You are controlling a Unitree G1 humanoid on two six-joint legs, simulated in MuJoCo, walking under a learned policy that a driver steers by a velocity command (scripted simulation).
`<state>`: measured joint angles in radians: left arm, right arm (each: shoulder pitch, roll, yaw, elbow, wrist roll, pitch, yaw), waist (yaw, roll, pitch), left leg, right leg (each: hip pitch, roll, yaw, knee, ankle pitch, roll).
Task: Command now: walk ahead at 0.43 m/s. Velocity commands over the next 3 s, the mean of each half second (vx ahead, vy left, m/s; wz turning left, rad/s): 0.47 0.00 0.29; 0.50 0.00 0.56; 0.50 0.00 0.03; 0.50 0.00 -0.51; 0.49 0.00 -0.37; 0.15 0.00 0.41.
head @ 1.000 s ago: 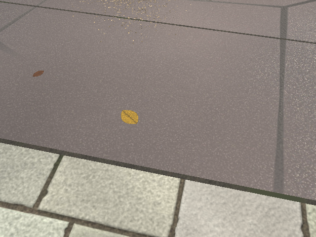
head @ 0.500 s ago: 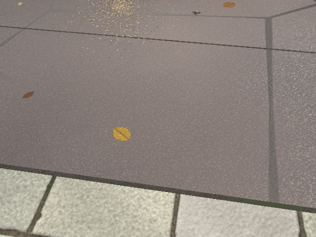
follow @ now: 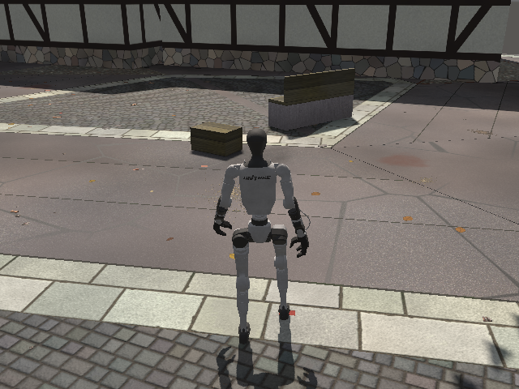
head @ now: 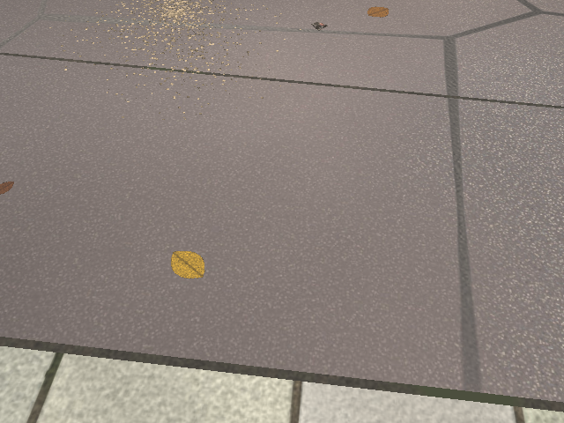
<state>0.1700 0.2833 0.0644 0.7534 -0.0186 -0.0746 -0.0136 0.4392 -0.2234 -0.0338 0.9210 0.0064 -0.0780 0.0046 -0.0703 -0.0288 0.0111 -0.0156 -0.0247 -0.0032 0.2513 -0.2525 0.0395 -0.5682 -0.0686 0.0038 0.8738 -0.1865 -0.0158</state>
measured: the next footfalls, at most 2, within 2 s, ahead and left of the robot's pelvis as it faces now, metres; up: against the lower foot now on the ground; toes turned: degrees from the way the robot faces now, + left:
right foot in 0.20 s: +0.29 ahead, -0.15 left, +0.00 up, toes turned +2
left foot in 0.76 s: +0.53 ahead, +0.15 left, +0.00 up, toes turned +23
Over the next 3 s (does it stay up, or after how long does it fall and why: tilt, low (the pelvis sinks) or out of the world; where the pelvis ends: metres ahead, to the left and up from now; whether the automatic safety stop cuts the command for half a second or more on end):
stays up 1.48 0.30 -0.01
